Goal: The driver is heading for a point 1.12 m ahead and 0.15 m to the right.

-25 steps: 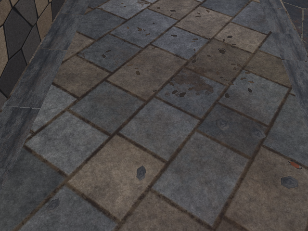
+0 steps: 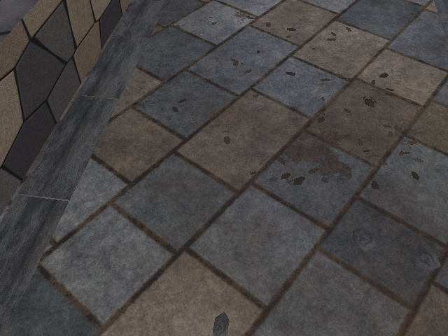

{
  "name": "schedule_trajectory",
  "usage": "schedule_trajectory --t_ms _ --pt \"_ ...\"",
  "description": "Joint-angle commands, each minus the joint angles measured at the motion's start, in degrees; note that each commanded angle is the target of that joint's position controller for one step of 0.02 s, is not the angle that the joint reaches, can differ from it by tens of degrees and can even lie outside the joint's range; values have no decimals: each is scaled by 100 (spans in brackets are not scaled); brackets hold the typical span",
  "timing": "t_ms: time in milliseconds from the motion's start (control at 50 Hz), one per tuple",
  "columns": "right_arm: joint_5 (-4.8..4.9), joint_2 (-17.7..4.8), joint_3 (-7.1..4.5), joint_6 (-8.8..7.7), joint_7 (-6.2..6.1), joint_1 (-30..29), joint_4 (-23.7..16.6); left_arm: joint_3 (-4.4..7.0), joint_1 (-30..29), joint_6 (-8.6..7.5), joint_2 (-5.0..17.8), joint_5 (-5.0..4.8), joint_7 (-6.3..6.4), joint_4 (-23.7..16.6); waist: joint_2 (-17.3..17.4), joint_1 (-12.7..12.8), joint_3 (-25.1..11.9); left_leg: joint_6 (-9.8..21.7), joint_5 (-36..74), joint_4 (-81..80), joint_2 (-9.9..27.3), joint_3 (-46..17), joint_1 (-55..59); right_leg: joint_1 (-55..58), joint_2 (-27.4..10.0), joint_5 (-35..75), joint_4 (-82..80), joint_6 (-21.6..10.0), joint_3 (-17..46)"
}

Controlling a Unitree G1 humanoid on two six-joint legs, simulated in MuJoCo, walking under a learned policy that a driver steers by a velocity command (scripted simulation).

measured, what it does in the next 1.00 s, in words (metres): walks ahead, turning right: left foot, then right foot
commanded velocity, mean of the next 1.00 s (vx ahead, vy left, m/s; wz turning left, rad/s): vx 0.50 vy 0.00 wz -0.30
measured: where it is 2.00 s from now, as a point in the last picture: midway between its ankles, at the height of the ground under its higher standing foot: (286, 184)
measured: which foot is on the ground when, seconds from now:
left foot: up 0.00-0.28, down 0.30-0.84, up 0.86-1.00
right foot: down 0.00-0.30, up 0.32-0.84, down 0.86-1.00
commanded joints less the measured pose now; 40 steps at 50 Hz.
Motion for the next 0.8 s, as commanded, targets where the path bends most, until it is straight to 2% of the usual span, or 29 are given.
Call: schedule_trajectory --t_ms 20,100,160,200,240,260,280,300,320,340,360,380,400,420,440,460,520,560,620,680,720,760,800 --pt "-70 -265 -75 15 -2 115 -267 131 -196 -91 783 -8 125 -308 -476 -249 263 -134 944 -851 224 -93 -281 -348 -1589 594 -1195 -964 1166" --pt "-30 -122 9 -57 107 -808 -516 146 240 -32 907 -86 199 -221 -458 53 320 -158 1927 -2395 -92 212 28 -90 -1412 729 -1159 -733 750" --pt "23 -152 48 -78 209 -1321 -709 165 623 36 948 -139 210 -72 -456 231 427 -121 1828 -2913 -206 223 -83 529 -1626 680 -947 -717 784" --pt "34 -233 42 -106 284 -1500 -843 192 742 106 975 -148 227 -4 -482 213 444 2 1454 -3145 -252 177 -181 1021 -1848 847 -690 -653 861" --pt "43 -392 -7 -137 332 -1311 -865 230 673 173 1054 -147 243 -8 -597 16 294 154 995 -3300 -377 244 196 1320 -1977 1493 -329 -542 895" --pt "33 -536 -80 -157 328 -953 -798 234 576 203 1076 -146 241 -38 -658 -226 70 249 832 -3402 -549 366 850 1279 -1895 2370 154 -462 865" --pt "25 -784 -226 -169 296 -60 -541 186 491 233 966 -123 233 -78 -592 -677 -461 403 876 -3488 -705 471 2073 1016 -1592 3026 1177 -323 693" --pt "-64 -1237 -365 -174 232 1072 -319 76 478 226 735 -35 224 -238 -163 -1075 -1368 758 953 -3272 167 -435 3924 -107 -1225 1984 2892 -117 446" --pt "-113 -1715 -476 -137 248 1562 -147 -156 1257 113 -101 -68 172 -270 1391 -742 -2251 1627 -87 -3847 1628 -3138 6046 -2456 -161 -1533 5028 264 316" --pt "-107 -1088 -307 -140 243 1562 -194 -21 982 -4 488 -224 169 -180 997 -932 -2327 1521 -563 -4374 1641 -3793 5942 -3025 -275 -2438 5815 200 1240" --pt "-100 -822 -214 -160 220 1059 -270 101 446 -56 889 -360 179 -363 734 -860 -1416 1191 -271 -4437 1469 -2811 5208 -3401 -555 -2031 5985 116 1227" --pt "-110 -656 -152 -173 213 569 -363 110 147 -55 866 -342 223 -428 328 -675 -964 1029 276 -4569 1265 -2038 4385 -3232 -872 -1505 5778 123 1072" --pt "-122 -481 -111 -187 230 260 -365 148 8 -9 785 -261 260 -431 171 -523 -571 923 621 -4798 1051 -1455 3688 -3016 -1041 -1170 5426 149 1037" --pt "-171 -357 -78 -213 237 111 -340 183 130 80 683 -238 263 -401 307 -329 -425 816 761 -4990 872 -1007 3242 -2654 -1202 -920 5204 146 1085" --pt "-188 -291 -76 -224 244 65 -298 181 239 169 530 -247 249 -370 334 -239 -330 794 808 -5159 767 -725 2995 -2448 -1234 -788 5096 148 1064" --pt "-188 -320 -92 -241 234 90 -249 177 292 241 395 -256 239 -364 306 -181 -243 830 988 -5275 742 -469 2847 -2412 -1251 -708 5024 158 1035" --pt "-203 -504 -164 -259 145 183 -146 211 -53 365 344 -213 240 -562 132 -137 39 869 1419 -5477 756 98 2796 -2898 -1277 -126 4603 227 1110" --pt "-209 -554 -186 -231 79 258 -103 225 -344 359 342 -179 207 -695 92 -179 145 835 1508 -5541 720 423 2925 -3147 -1239 402 4035 281 1119" --pt "-182 -658 -211 -184 8 328 -91 187 -871 318 267 -143 100 -890 52 -311 282 720 1551 -5603 627 924 3028 -3055 -1178 1090 3070 289 786" --pt "-125 -752 -250 -106 -38 668 3 127 -1494 308 189 -127 -8 -1167 -59 -544 483 694 1683 -5523 766 1194 3490 -3205 -1122 1152 2477 213 470" --pt "-79 -798 -277 -25 -39 835 56 112 -1773 312 189 -142 -82 -1351 -51 -612 559 665 1955 -5313 885 1319 3932 -3345 -1064 871 2238 125 305" --pt "-28 -892 -312 56 -41 808 46 134 -1853 319 251 -161 -155 -1508 43 -521 519 585 2811 -4949 973 1463 4221 -3171 -917 395 2081 -18 85" --pt "10 -1082 -361 129 -68 638 -38 242 -1530 338 470 -181 -184 -1558 286 -216 149 461 4775 -4158 968 1609 4323 -2379 -524 -172 2103 -234 -268"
